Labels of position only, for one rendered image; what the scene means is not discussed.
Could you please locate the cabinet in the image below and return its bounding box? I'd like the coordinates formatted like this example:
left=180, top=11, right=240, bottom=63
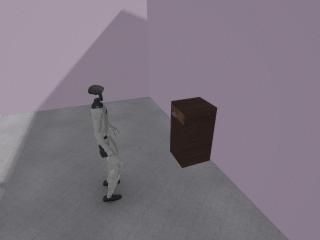
left=170, top=97, right=217, bottom=168

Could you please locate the right robot upper arm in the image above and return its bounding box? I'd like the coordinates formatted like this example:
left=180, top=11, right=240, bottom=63
left=93, top=109, right=104, bottom=139

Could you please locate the right robot forearm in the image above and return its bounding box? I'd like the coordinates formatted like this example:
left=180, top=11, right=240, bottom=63
left=96, top=133, right=115, bottom=158

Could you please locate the drawer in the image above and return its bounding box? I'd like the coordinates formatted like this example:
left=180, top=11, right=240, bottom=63
left=172, top=104, right=185, bottom=125

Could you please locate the robot right thigh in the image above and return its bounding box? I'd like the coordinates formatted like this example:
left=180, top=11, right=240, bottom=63
left=99, top=146, right=120, bottom=177

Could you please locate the robot right hand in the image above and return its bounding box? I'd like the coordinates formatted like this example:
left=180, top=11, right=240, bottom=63
left=111, top=155, right=126, bottom=172

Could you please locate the robot head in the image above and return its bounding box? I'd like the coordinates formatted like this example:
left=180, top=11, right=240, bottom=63
left=88, top=85, right=104, bottom=109

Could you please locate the robot left hand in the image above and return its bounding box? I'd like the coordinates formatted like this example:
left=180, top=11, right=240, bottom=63
left=109, top=126, right=120, bottom=138

